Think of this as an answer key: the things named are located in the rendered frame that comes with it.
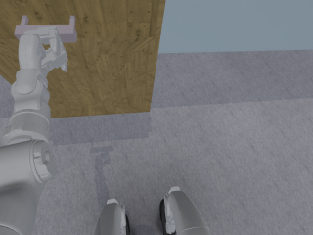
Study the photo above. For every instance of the robot thigh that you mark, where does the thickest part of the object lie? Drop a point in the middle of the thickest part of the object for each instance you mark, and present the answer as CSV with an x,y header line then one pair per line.
x,y
187,218
111,219

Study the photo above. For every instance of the left robot upper arm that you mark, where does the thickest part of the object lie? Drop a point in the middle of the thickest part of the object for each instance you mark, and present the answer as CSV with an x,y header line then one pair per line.
x,y
25,168

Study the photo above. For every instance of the handle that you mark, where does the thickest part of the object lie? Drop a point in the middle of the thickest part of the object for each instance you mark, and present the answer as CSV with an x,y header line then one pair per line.
x,y
67,33

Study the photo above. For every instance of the right robot thigh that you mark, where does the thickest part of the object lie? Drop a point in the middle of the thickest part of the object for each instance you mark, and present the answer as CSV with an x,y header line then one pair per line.
x,y
187,218

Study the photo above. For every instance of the left robot thigh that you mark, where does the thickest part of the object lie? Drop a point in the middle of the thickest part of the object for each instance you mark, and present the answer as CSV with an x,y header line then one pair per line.
x,y
111,219

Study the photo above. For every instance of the cabinet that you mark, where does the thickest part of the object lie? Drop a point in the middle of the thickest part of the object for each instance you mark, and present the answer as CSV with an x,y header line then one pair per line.
x,y
105,75

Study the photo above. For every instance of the drawer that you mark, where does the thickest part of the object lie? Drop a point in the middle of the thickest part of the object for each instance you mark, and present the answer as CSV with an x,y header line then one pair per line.
x,y
93,18

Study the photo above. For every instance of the robot left forearm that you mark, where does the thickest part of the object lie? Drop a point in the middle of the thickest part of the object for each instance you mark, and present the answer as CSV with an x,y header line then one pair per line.
x,y
31,115

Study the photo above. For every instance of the robot left hand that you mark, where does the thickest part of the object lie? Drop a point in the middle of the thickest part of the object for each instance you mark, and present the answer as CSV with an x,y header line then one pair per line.
x,y
32,54

